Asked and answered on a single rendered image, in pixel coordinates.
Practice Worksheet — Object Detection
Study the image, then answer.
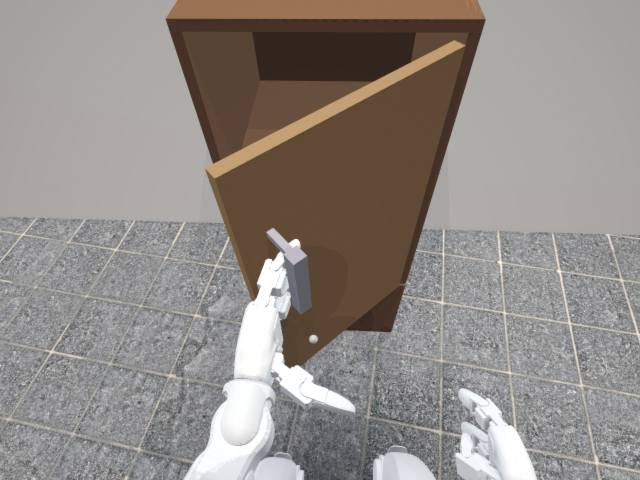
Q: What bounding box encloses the left robot forearm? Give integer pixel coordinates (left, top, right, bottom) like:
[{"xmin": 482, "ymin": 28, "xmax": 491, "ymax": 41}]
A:
[{"xmin": 183, "ymin": 379, "xmax": 276, "ymax": 480}]

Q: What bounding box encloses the cupboard door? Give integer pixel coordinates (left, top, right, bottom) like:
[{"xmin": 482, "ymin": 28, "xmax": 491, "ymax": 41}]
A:
[{"xmin": 205, "ymin": 40, "xmax": 466, "ymax": 369}]

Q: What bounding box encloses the handle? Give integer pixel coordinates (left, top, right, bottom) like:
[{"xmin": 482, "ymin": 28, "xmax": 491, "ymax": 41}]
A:
[{"xmin": 266, "ymin": 228, "xmax": 312, "ymax": 315}]

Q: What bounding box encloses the left robot hand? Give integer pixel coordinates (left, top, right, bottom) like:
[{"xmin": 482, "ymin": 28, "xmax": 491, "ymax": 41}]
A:
[{"xmin": 234, "ymin": 239, "xmax": 356, "ymax": 416}]

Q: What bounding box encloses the robot right shin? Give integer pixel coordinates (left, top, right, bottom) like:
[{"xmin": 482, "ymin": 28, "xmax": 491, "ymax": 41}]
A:
[{"xmin": 386, "ymin": 446, "xmax": 408, "ymax": 454}]

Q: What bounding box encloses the robot left shin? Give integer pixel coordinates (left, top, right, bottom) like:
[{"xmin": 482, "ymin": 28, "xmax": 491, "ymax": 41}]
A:
[{"xmin": 274, "ymin": 452, "xmax": 292, "ymax": 461}]

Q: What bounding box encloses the right robot hand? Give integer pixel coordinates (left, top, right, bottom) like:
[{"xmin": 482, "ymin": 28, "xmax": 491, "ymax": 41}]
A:
[{"xmin": 456, "ymin": 388, "xmax": 537, "ymax": 480}]

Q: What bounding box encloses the robot shin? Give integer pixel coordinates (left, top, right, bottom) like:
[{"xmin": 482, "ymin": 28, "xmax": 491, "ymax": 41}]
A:
[
  {"xmin": 274, "ymin": 452, "xmax": 292, "ymax": 461},
  {"xmin": 386, "ymin": 446, "xmax": 408, "ymax": 454}
]

